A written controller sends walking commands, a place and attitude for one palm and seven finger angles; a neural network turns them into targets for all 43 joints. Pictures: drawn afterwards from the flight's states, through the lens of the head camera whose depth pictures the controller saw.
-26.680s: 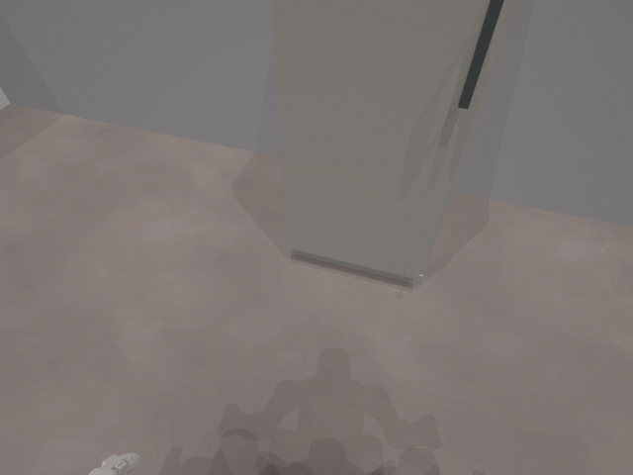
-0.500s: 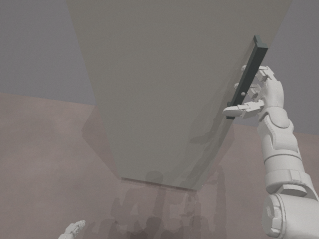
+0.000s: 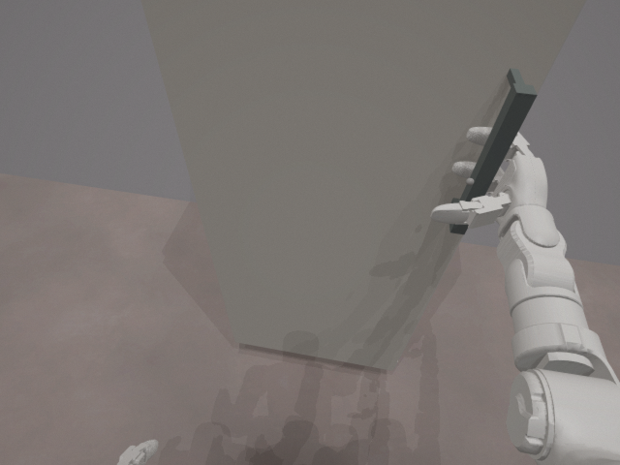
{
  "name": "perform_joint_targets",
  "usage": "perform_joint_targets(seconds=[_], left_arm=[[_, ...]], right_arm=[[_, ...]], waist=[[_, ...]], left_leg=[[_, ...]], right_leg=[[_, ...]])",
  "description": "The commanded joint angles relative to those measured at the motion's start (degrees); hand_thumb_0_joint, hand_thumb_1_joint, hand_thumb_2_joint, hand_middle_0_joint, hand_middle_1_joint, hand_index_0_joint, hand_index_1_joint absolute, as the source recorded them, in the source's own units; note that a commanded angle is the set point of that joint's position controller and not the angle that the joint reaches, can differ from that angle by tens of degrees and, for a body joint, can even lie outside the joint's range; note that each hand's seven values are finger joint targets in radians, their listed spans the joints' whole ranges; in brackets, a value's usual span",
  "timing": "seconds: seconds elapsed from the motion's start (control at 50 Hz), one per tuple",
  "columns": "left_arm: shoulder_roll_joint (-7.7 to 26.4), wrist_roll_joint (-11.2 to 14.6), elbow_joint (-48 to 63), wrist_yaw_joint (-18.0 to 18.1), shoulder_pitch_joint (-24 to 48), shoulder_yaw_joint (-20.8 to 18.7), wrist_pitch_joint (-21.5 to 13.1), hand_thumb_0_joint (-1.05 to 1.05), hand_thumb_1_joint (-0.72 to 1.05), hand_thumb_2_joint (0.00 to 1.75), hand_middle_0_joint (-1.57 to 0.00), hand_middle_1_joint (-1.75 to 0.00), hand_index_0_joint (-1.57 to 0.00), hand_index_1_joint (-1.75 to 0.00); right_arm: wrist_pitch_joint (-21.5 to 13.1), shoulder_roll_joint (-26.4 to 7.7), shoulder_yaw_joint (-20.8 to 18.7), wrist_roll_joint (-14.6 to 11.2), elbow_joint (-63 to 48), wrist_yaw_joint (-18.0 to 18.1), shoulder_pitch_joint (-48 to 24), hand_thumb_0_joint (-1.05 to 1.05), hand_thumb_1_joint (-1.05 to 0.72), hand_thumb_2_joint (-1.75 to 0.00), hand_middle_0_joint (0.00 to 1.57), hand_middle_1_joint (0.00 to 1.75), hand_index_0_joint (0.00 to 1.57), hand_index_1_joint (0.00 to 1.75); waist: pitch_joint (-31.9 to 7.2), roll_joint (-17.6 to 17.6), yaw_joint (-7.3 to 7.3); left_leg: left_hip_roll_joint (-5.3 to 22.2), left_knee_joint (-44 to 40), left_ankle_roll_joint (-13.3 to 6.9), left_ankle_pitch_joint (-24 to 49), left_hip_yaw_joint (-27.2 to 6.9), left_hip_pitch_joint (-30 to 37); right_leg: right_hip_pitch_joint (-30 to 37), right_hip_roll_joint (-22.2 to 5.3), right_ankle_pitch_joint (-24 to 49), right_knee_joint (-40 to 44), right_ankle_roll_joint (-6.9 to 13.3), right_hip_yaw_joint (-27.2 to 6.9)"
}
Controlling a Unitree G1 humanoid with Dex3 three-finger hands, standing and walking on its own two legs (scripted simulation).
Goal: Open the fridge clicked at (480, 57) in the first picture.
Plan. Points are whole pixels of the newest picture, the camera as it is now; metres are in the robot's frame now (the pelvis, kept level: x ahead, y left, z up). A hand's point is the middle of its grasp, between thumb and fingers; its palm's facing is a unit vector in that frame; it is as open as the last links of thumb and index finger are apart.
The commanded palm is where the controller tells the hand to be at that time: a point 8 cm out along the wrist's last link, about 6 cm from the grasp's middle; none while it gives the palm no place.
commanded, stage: slide the fingers in behind the handle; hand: right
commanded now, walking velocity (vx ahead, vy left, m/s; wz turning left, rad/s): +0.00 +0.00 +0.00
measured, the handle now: (482, 160) +0.50 -0.18 +0.16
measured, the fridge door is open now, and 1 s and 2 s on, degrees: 0 0 0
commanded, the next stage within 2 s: grip the handle and tug to test in 0.44 s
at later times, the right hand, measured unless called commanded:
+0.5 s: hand (479, 183) +0.44 -0.16 +0.17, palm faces +0.08 +1.00 +0.02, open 14.0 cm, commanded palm +0.41 -0.21 +0.16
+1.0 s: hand (474, 181) +0.44 -0.15 +0.17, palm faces +0.07 +1.00 +0.01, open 9.2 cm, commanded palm +0.41 -0.20 +0.16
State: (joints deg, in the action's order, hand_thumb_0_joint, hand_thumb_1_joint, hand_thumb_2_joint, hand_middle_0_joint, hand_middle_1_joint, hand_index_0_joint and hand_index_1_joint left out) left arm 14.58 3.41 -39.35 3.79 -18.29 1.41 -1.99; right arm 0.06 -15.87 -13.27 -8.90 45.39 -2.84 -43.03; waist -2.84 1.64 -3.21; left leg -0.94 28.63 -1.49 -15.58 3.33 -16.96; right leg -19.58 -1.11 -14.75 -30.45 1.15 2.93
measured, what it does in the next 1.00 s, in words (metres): stands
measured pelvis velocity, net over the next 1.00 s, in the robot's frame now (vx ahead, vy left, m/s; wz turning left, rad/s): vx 0.00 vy -0.01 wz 0.01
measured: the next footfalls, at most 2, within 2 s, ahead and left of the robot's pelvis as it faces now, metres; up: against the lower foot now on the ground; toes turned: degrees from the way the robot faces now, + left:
none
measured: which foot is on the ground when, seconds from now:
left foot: down 0.00-1.00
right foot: down 0.00-1.00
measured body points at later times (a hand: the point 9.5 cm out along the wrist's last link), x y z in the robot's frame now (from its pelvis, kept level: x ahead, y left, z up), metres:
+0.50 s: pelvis +0.00 +0.00 +0.00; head +0.01 +0.00 +0.45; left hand +0.10 +0.25 -0.11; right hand +0.43 -0.21 +0.17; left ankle -0.01 +0.10 -0.74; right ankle +0.01 -0.11 -0.74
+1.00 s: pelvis +0.00 -0.01 +0.00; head +0.01 +0.00 +0.45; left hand +0.09 +0.24 -0.11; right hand +0.43 -0.20 +0.17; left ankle -0.01 +0.10 -0.74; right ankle +0.01 -0.11 -0.74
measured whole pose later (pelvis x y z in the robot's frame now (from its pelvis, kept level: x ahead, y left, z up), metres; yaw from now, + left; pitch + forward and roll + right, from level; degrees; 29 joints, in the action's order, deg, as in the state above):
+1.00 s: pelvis +0.00 -0.01 +0.00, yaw +0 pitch +3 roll +1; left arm 13.8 3.1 -39.4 3.6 -17.7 1.7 -2.5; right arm -0.2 -14.5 -11.8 -8.2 42.9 -0.7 -42.3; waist -2.6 1.7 -2.6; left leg -0.4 27.8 -0.8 -14.7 2.7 -16.2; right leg -18.7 -0.6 -14.2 -29.7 1.8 3.5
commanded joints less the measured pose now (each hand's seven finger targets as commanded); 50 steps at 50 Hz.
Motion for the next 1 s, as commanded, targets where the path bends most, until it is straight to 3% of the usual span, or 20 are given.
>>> perform_joint_targets(seconds=[0.0,0.02,0.08,0.12,0.16,0.22,0.3,0.32,0.38,0.4,0.46,0.5,0.52,0.58,0.7,0.8,0.82,0.84,0.88,0.98], left_arm=[[7.85,-0.44,6.65,0.55,0.69,-2.71,-2.43,0.00,0.90,0.90,-0.20,-0.30,-0.20,-0.30],[7.38,-0.33,6.98,0.50,1.32,-2.59,-2.45,0.00,0.90,0.90,-0.20,-0.30,-0.20,-0.30],[7.04,-0.49,7.23,0.27,1.10,-2.87,-2.89,0.00,0.90,0.90,-0.20,-0.30,-0.20,-0.30],[7.40,-0.39,7.35,0.30,1.01,-2.94,-2.61,0.00,0.90,0.90,-0.20,-0.30,-0.20,-0.30],[6.97,0.05,7.49,0.22,1.63,-2.92,-2.61,0.00,0.90,0.90,-0.20,-0.30,-0.20,-0.30],[7.72,0.19,7.03,0.47,1.43,-2.90,-2.31,0.00,0.90,0.90,-0.20,-0.30,-0.20,-0.30],[7.48,-0.06,7.20,0.80,1.75,-2.79,-2.30,0.00,0.90,0.90,-0.20,-0.30,-0.20,-0.30],[7.22,-0.12,7.32,0.68,1.98,-2.74,-2.36,0.00,0.90,0.90,-0.20,-0.30,-0.20,-0.30],[6.90,-0.23,7.21,0.58,2.04,-2.72,-2.77,0.00,0.90,0.90,-0.20,-0.30,-0.20,-0.30],[7.22,-0.37,6.97,0.61,1.64,-2.82,-2.80,0.00,0.90,0.90,-0.20,-0.30,-0.20,-0.30],[7.08,-0.21,6.62,0.59,1.96,-2.67,-2.82,0.00,0.90,0.90,-0.20,-0.30,-0.20,-0.30],[7.67,-0.23,6.74,0.65,1.86,-2.73,-2.46,0.00,0.90,0.90,-0.20,-0.30,-0.20,-0.30],[7.36,-0.14,7.17,0.63,2.46,-2.58,-2.36,0.00,0.90,0.90,-0.20,-0.30,-0.20,-0.30],[6.90,0.05,7.37,0.47,2.84,-2.62,-2.52,0.00,0.90,0.90,-0.20,-0.30,-0.20,-0.30],[7.35,-0.11,6.98,0.64,2.58,-2.68,-2.68,0.00,0.90,0.90,-0.20,-0.30,-0.20,-0.30],[7.33,-0.41,6.30,0.70,2.19,-2.49,-2.70,0.00,0.90,0.90,-0.20,-0.30,-0.20,-0.30],[7.06,-0.39,6.53,0.58,2.59,-2.44,-2.76,0.00,0.90,0.90,-0.20,-0.30,-0.20,-0.30],[6.71,-0.35,6.72,0.43,2.78,-2.38,-3.02,0.00,0.90,0.90,-0.20,-0.30,-0.20,-0.30],[7.11,-0.52,6.42,0.40,2.08,-2.56,-3.05,0.00,0.90,0.90,-0.20,-0.30,-0.20,-0.30],[7.12,-0.32,6.44,0.29,2.05,-2.70,-3.18,0.00,0.90,0.90,-0.20,-0.30,-0.20,-0.30]], right_arm=[[-4.75,-15.26,-5.18,0.39,-13.17,1.52,-27.54,0.00,0.50,-0.30,0.30,1.20,0.30,1.20],[-5.21,-13.63,-3.65,0.61,-14.68,1.57,-29.06,0.00,0.50,-0.30,0.30,1.20,0.30,1.20],[-6.47,-12.64,-3.66,0.62,-16.71,1.39,-26.89,0.00,0.50,-0.30,0.30,1.20,0.30,1.20],[-6.40,-13.30,-3.99,0.38,-16.83,0.83,-25.00,0.00,0.50,-0.30,0.30,1.20,0.30,1.20],[-5.17,-8.57,-0.17,-0.11,-16.45,-0.08,-24.39,0.00,0.50,-0.30,0.30,1.20,0.30,1.20],[-2.77,-10.43,-1.81,-0.68,-13.15,-0.30,-24.06,0.00,0.50,-0.30,0.30,1.20,0.30,1.20],[-2.56,-11.12,-2.29,-0.67,-16.13,0.43,-27.62,0.00,0.50,-0.30,0.30,1.20,0.30,1.20],[-3.02,-10.95,-2.40,-0.51,-16.96,0.59,-26.89,0.00,0.50,-0.30,0.30,1.20,0.30,1.20],[-4.70,-9.40,-0.70,-0.15,-18.69,0.83,-28.18,0.00,0.50,-0.30,0.30,1.20,0.30,1.20],[-5.26,-10.68,-1.47,-0.08,-18.60,0.98,-28.17,0.00,0.50,-0.30,0.30,1.20,0.30,1.20],[-4.54,-9.18,-0.55,-0.10,-15.30,0.68,-27.25,0.00,0.50,-0.30,0.30,1.20,0.30,1.20],[-3.93,-12.11,-3.03,-0.05,-14.17,0.58,-24.57,0.00,0.50,-0.30,0.30,1.20,0.30,1.20],[-3.67,-10.97,-2.23,-0.21,-15.38,0.46,-25.13,0.00,0.50,-0.30,0.30,1.20,0.30,1.20],[-3.46,-7.84,0.63,-0.12,-17.46,0.35,-26.56,0.00,0.36,-0.36,0.32,1.22,0.32,1.22],[-3.25,-7.82,-0.07,-0.88,-16.86,1.27,-26.47,0.00,0.08,-0.48,0.35,1.26,0.35,1.26],[-3.53,-10.04,-1.08,0.58,-15.28,2.35,-29.41,0.00,-0.15,-0.58,0.37,1.29,0.37,1.29],[-3.84,-9.67,-0.71,0.99,-16.17,2.47,-29.26,0.00,-0.20,-0.60,0.38,1.30,0.38,1.30],[-4.08,-6.44,1.94,0.78,-16.99,2.25,-30.18,0.00,-0.25,-0.62,0.38,1.31,0.38,1.31],[-4.56,-9.46,-1.10,0.55,-15.90,2.23,-27.88,0.00,-0.34,-0.66,0.39,1.32,0.39,1.32],[-4.15,-7.13,0.18,-0.23,-15.37,1.80,-27.14,0.00,-0.57,-0.76,0.42,1.35,0.42,1.35]], waist=[[-17.31,-3.46,1.01],[-17.64,-0.96,0.57],[-20.68,0.60,1.38],[-20.81,-2.08,1.32],[-18.30,-0.89,0.55],[-14.08,-3.64,0.26],[-15.93,-2.57,0.26],[-17.00,-0.91,0.97],[-18.22,-0.55,0.37],[-18.68,-1.61,0.31],[-16.64,-1.14,0.30],[-16.78,-2.25,1.03],[-17.33,-0.79,1.14],[-17.10,1.09,0.54],[-15.49,-3.94,0.28],[-15.13,-1.71,0.23],[-16.40,1.10,0.64],[-17.22,1.81,0.13],[-18.27,-0.07,0.97],[-17.17,-2.23,0.49]], left_leg=[[0.15,-3.12,0.47,16.37,-2.64,4.94],[0.22,-2.96,0.43,16.96,-2.80,4.58],[-0.10,-2.09,0.07,20.51,-2.57,5.68],[-0.14,-2.00,0.22,21.82,-2.50,6.90],[-0.27,-2.60,0.25,21.06,-2.13,4.96],[-0.19,-3.90,0.53,17.37,-2.07,3.22],[-0.01,-3.96,0.39,16.81,-2.20,3.85],[0.01,-3.54,0.16,17.72,-2.30,4.18],[-0.15,-3.21,0.15,18.05,-2.21,3.64],[-0.21,-3.12,0.15,17.85,-2.11,3.99],[-0.21,-3.32,0.13,16.49,-1.94,2.82],[-0.12,-3.43,0.10,16.71,-1.99,4.10],[0.04,-3.29,0.04,17.58,-2.06,4.32],[-0.18,-3.31,-0.09,17.04,-1.64,2.67],[-0.43,-3.93,0.16,14.99,-1.39,2.32],[-0.18,-4.07,0.05,12.43,-1.69,1.49],[-0.10,-3.73,-0.20,12.81,-1.87,1.57],[-0.14,-3.60,-0.21,13.30,-1.68,1.21],[-0.32,-3.35,-0.30,14.28,-1.57,2.52],[-0.45,-3.46,-0.01,15.76,-1.41,2.47]], right_leg=[[8.27,0.56,12.18,2.07,1.70,-2.65],[9.14,0.64,12.52,2.16,1.66,-2.36],[11.62,0.52,16.49,1.59,1.40,-2.18],[10.98,0.43,17.05,1.74,1.49,-2.15],[11.65,0.36,16.42,1.77,1.39,-1.99],[9.39,0.27,12.58,2.40,1.63,-2.25],[10.50,0.34,13.05,2.52,1.65,-2.50],[11.13,0.43,14.27,2.45,1.56,-2.51],[12.68,0.36,15.25,2.10,1.43,-2.70],[12.64,0.21,15.35,1.91,1.47,-2.90],[11.88,0.28,13.72,2.28,1.25,-2.93],[10.87,0.26,13.99,2.47,1.33,-2.90],[11.41,0.44,14.59,2.56,1.33,-2.68],[13.06,0.19,15.26,2.33,1.00,-2.91],[12.26,-0.20,13.73,2.84,1.18,-3.53],[11.59,-0.04,11.61,3.13,1.11,-3.70],[12.49,0.05,12.44,3.11,0.91,-3.67],[13.62,0.09,13.13,2.97,0.78,-3.70],[13.24,-0.09,14.16,2.93,0.62,-3.77],[12.82,-0.18,14.86,2.90,0.83,-3.47]])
